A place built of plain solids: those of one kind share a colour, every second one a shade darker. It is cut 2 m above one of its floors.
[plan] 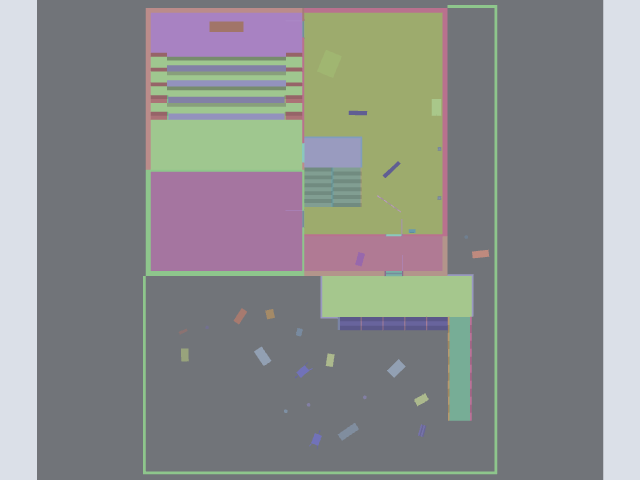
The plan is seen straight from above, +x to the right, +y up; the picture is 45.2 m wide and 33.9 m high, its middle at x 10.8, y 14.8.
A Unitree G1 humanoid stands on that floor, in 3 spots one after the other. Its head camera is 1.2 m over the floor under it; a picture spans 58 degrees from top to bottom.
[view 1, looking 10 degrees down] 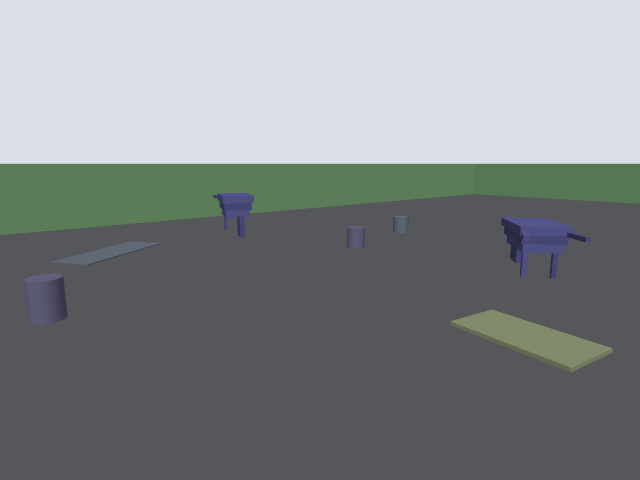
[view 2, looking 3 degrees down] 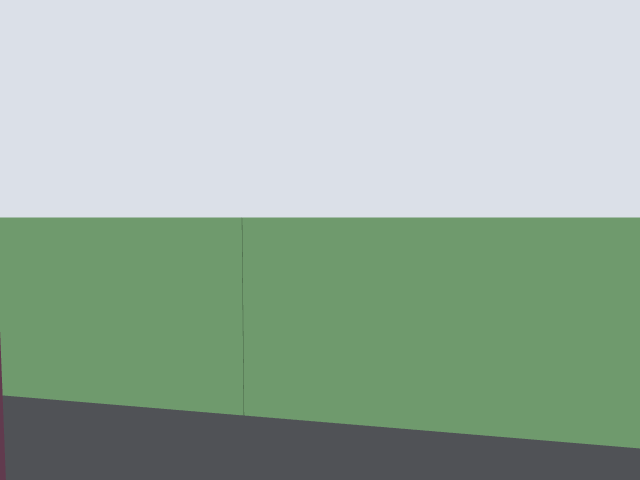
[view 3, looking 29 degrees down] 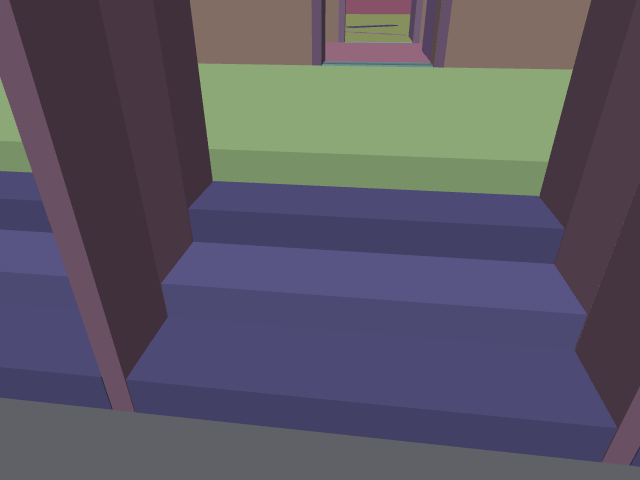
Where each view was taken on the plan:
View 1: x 14.48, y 7.53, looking -131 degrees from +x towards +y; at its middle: ground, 6.91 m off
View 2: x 20.68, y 1.13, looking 10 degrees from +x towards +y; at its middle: wall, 2.49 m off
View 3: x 16.02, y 7.53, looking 97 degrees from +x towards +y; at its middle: tread_steps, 1.76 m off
